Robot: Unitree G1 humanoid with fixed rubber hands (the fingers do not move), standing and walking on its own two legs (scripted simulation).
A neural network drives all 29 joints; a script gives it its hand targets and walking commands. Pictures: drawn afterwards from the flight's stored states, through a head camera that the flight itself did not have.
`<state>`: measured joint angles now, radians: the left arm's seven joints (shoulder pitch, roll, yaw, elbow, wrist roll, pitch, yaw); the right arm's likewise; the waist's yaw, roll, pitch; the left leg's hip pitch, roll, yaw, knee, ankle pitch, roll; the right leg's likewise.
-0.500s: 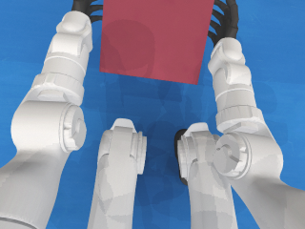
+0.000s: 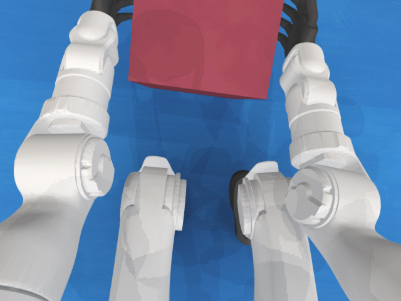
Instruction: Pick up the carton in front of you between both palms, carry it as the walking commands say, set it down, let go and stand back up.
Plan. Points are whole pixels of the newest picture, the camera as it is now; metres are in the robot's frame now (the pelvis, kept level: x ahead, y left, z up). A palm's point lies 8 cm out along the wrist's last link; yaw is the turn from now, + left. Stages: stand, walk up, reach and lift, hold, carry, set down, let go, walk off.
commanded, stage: set down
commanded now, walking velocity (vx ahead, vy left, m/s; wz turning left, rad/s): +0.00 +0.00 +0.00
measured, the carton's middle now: (201, 39) +0.53 +0.04 -0.25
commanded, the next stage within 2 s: let go in 1.42 s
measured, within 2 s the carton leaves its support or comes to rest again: neither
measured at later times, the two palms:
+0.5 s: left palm (72, 23) +0.51 +0.25 -0.16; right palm (318, 58) +0.50 -0.14 -0.16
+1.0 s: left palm out of the picture +0.51 +0.25 +0.01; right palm out of the picture +0.49 -0.14 +0.01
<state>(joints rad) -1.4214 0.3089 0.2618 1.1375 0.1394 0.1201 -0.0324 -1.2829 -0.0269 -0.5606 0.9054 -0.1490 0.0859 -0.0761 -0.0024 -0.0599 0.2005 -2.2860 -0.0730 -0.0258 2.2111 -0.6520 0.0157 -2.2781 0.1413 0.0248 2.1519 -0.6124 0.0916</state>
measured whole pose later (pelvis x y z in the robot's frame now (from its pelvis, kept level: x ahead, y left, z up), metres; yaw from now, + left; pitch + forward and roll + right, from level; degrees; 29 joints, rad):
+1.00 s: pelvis -0.01 -0.01 +0.12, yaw +2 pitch +45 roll -3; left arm -1.20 0.45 0.18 0.95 -0.06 0.14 -0.08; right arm -1.02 -0.09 -0.27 0.68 0.08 0.16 -0.20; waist -0.04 -0.02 0.01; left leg -2.03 -0.05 -0.03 1.77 -0.53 0.02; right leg -2.01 0.08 0.01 1.73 -0.51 0.04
